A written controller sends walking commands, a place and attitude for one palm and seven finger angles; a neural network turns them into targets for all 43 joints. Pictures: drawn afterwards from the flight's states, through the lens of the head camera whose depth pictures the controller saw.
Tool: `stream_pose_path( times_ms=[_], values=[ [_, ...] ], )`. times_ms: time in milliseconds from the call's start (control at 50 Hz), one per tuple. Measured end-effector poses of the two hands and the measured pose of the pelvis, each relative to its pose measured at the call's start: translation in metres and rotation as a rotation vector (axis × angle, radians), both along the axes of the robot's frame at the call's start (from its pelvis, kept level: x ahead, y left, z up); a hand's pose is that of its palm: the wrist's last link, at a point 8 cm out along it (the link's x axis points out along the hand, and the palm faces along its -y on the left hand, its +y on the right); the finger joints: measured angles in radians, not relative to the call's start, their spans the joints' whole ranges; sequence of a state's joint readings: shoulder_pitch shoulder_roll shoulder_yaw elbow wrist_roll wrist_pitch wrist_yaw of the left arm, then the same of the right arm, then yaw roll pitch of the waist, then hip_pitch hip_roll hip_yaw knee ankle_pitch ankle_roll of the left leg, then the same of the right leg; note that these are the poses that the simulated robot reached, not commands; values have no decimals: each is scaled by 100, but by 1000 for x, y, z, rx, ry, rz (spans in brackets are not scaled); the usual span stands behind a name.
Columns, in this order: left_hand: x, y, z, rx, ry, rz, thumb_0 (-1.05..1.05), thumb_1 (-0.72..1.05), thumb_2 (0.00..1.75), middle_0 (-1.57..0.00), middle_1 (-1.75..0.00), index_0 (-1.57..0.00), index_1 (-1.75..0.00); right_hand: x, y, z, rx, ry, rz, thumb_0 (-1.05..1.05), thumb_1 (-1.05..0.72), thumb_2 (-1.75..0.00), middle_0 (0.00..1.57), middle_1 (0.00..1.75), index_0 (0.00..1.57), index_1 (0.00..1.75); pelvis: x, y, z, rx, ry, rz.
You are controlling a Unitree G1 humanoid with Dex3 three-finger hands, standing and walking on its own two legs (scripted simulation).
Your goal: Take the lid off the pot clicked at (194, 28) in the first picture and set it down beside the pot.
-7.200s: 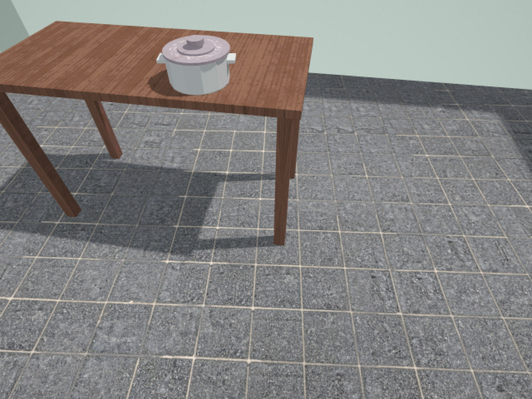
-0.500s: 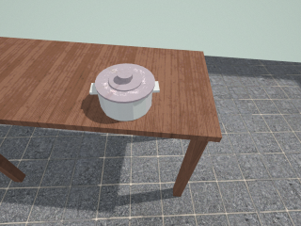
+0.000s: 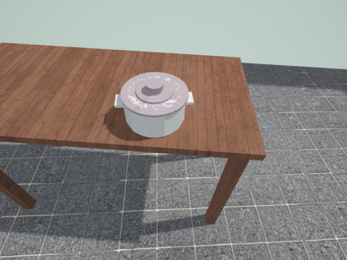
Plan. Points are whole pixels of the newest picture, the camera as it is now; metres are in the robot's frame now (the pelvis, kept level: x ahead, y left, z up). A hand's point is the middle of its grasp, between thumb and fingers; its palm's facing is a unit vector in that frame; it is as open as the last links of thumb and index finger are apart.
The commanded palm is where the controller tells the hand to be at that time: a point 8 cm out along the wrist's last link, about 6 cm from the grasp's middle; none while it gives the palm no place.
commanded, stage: look again from close up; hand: left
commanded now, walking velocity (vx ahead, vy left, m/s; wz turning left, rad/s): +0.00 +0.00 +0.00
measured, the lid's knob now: (154, 85) +0.57 +0.10 +0.09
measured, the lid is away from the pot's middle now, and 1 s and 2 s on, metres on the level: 0.00 0.00 0.00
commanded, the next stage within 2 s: shuffle to correct the standing spot in 0.34 s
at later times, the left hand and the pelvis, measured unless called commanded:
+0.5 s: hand out of the picture -0.03 +0.16 -0.18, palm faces +0.02 -0.98 -0.18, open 7.4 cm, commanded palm none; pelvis +0.00 +0.00 +0.00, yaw -1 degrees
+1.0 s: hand out of the picture +0.02 +0.14 -0.20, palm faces +0.08 -0.99 -0.12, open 7.4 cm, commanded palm none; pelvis +0.10 -0.01 -0.02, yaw -1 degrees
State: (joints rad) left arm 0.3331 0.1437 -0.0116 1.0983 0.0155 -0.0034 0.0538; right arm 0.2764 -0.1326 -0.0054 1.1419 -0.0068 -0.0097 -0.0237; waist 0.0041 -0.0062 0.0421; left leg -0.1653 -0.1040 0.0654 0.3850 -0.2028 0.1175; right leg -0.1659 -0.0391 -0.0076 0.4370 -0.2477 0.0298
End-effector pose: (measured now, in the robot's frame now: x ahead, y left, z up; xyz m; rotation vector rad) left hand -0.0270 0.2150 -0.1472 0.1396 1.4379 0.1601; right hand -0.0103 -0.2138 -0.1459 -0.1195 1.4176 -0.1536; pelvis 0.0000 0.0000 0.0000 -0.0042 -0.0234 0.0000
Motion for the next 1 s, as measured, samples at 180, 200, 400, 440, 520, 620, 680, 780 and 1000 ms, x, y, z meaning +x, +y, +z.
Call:
stream_pose_path(
  times_ms=[180,200,400,440,520,620,680,780,1000],
  values=[
    [-3,-1,-1,-8,12,2,1,91,90,-20,-30,-20,-30,-3,5,0,1,1,-12,1,-92,-90,20,30,20,30,0,3,0,2,1,-5],
    [-3,-1,-1,-9,13,2,1,91,90,-20,-30,-20,-30,-3,5,0,2,1,-12,1,-92,-90,20,30,20,30,0,3,0,2,1,-5],
    [-4,-5,0,-11,22,4,1,91,90,-20,-30,-20,-30,-6,7,-1,10,9,-20,1,-91,-90,20,30,20,30,2,2,0,5,5,-8],
    [-4,-6,1,-11,24,4,1,91,90,-20,-30,-20,-30,-6,7,-1,14,12,-22,1,-91,-90,20,30,20,30,2,1,1,5,6,-8],
    [-3,-9,1,-11,29,1,1,91,90,-20,-30,-20,-30,-7,6,-2,21,19,-25,1,-91,-90,20,30,20,30,4,-2,0,6,9,-10],
    [0,-14,0,-16,43,2,1,91,90,-20,-30,-20,-30,-8,3,-4,30,37,-41,0,-91,-90,20,30,20,30,13,-8,-1,12,18,-11],
    [5,-19,1,-16,46,12,1,91,90,-20,-30,-20,-30,-6,-2,-5,35,53,-47,0,-91,-90,20,30,20,30,23,-12,-3,14,27,-10],
    [16,-29,0,-18,51,33,1,91,90,-20,-30,-20,-30,7,-11,-8,33,67,-51,0,-91,-90,20,30,20,30,42,-21,-6,3,38,-10],
    [43,-25,-20,-75,129,73,1,91,90,-20,-30,-20,-30,110,-21,-3,-65,-58,-20,1,-92,-90,20,30,20,30,99,-6,-18,0,26,-24]
  ],
)
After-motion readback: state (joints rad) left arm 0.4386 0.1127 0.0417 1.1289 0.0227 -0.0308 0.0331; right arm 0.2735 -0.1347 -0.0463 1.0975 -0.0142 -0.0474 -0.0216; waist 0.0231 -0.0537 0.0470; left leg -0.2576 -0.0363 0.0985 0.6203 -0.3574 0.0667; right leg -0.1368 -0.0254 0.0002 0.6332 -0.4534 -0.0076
